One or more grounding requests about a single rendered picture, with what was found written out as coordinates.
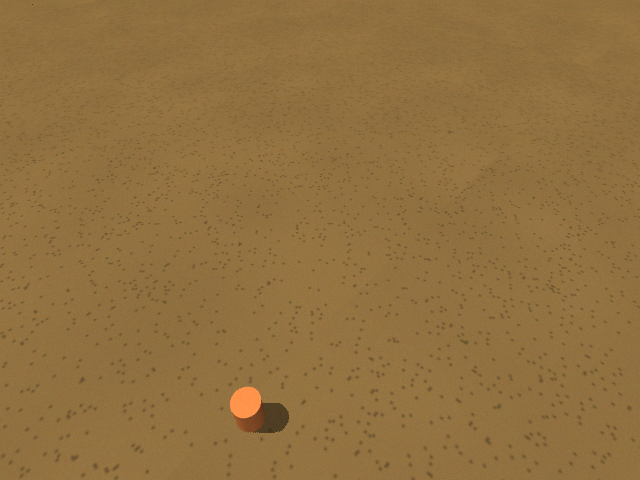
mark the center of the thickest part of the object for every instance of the can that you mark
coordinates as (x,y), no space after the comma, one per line
(247,408)

